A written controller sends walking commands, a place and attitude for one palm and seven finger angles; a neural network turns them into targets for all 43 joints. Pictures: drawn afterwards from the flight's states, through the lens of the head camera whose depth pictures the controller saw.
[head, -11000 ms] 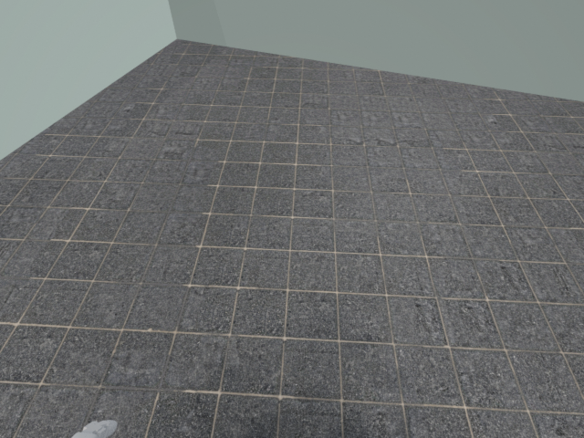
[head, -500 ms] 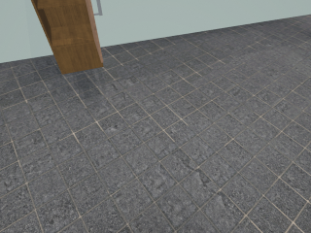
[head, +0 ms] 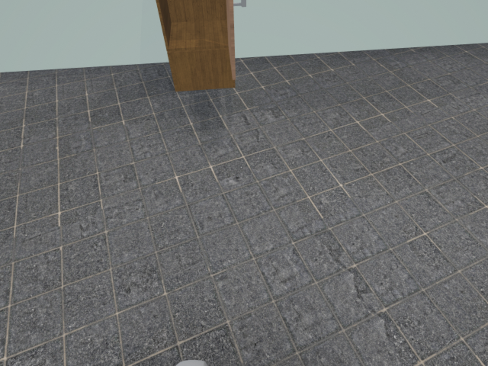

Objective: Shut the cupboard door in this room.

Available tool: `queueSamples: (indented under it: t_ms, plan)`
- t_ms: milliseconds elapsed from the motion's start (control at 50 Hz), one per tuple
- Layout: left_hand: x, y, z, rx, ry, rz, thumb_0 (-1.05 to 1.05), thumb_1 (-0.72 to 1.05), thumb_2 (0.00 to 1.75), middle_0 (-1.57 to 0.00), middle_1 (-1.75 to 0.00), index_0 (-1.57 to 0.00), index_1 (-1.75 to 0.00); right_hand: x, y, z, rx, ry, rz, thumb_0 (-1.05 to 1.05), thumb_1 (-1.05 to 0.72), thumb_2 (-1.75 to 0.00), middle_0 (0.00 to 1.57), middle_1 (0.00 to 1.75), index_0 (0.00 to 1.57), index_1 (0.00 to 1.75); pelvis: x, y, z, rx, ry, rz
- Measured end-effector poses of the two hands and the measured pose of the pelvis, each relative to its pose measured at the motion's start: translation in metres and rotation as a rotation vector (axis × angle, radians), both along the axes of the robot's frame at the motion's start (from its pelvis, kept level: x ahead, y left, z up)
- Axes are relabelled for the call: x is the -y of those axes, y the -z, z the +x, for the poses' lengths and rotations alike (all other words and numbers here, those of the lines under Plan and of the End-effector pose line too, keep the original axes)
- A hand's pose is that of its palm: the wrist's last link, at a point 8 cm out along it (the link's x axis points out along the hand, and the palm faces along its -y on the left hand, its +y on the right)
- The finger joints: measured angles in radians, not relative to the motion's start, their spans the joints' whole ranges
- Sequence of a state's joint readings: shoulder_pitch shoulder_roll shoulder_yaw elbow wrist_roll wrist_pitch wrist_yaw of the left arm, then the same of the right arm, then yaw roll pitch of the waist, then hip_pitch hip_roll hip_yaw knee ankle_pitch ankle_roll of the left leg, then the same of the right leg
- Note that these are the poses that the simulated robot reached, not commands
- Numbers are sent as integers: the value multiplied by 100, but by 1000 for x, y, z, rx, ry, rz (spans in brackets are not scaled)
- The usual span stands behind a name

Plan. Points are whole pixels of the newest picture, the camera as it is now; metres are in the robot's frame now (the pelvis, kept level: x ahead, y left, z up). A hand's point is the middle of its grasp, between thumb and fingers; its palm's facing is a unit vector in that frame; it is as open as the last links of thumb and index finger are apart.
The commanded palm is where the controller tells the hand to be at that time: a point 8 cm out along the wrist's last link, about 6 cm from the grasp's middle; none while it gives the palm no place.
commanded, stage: turn or walk to find it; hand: left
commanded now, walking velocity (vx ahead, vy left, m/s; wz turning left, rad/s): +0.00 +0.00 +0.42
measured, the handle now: out of the picture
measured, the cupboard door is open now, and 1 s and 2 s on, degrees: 89 89 89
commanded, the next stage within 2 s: stand and wait in 0.22 s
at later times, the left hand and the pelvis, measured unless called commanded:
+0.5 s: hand out of the picture +0.03 +0.20 -0.15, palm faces +0.16 -0.94 -0.29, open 7.4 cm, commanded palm none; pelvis -0.02 -0.01 +0.00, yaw +8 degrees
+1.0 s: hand out of the picture -0.09 +0.16 -0.18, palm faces +0.29 -0.93 -0.21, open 7.4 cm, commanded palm none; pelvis -0.05 -0.02 +0.00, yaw +13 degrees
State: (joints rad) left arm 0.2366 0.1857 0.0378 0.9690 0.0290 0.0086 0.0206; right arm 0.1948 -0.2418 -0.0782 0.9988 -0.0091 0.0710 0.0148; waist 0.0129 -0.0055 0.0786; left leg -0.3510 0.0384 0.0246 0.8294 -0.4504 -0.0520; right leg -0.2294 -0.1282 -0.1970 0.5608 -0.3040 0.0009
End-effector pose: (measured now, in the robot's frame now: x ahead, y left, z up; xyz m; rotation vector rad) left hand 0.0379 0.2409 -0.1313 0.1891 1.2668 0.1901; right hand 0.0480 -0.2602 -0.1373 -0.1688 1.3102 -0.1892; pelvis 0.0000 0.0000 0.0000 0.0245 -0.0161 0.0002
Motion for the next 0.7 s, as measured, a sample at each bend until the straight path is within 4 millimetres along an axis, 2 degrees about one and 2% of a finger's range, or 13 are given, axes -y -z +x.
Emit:
queueSamples:
  t_ms: [80,140,200,300,380,480,520,600,700]
  plan:
    - [-29,19,-32,-52,-69,-11,1,91,90,-21,-30,-20,-30,-21,-1,28,65,-76,-30,1,-91,-90,20,30,19,30,-18,11,-5,-5,-42,-16]
    - [-45,21,-48,-100,-99,-2,1,91,90,-20,-30,-20,-30,-37,-10,40,111,-114,-32,1,-91,-90,20,30,20,30,-25,9,-10,-1,-47,-21]
    - [-54,13,-51,-92,-122,3,1,91,90,-20,-30,-20,-30,-49,-16,43,125,-142,-27,1,-91,-90,20,30,20,30,-28,1,-13,-1,-73,-36]
    - [-56,0,-41,-14,-138,18,1,91,90,-20,-30,-20,-29,-58,-17,42,120,-177,2,0,-91,-90,20,30,20,30,-26,-5,-18,-3,-109,-37]
    - [-45,-8,-30,34,-130,31,1,91,90,-20,-30,-20,-29,-54,-9,35,112,-176,30,0,-91,-90,20,30,20,30,-18,-4,-22,-1,-127,-24]
    - [-16,-10,-26,81,-112,51,1,91,90,-20,-30,-20,-29,-37,13,21,88,-155,76,1,-91,-90,20,30,20,30,3,4,-24,2,-135,10]
    - [0,-12,-31,77,-109,47,1,91,90,-20,-30,-20,-29,-30,18,13,67,-142,89,1,-91,-90,20,30,20,30,9,4,-25,14,-143,1]
    - [24,-15,-49,48,-133,21,0,91,90,-20,-30,-20,-30,-18,17,-2,10,-139,93,1,-91,-90,20,30,20,30,18,-3,-26,17,-152,12]
    - [33,-12,-75,-9,-173,10,0,93,90,-21,-30,-20,-30,-7,15,-23,-57,-140,74,1,-91,-90,20,30,20,30,25,-6,-29,13,-166,5]
